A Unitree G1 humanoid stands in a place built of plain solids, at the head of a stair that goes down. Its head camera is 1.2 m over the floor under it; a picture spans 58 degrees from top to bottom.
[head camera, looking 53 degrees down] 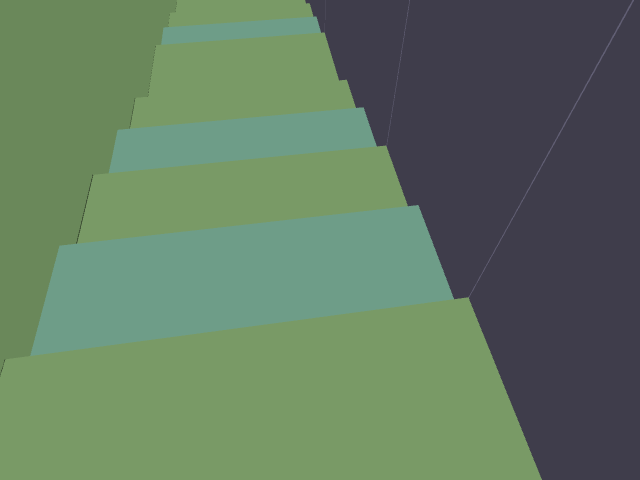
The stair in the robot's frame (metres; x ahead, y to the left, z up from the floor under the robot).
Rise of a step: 0.12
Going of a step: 0.49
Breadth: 1.39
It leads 8 degrees to the left of straight ahead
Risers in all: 5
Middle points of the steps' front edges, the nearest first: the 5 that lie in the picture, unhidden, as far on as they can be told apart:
0.58 0.22 0.00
1.06 0.29 -0.11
1.55 0.36 -0.21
2.03 0.43 -0.34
2.51 0.50 -0.48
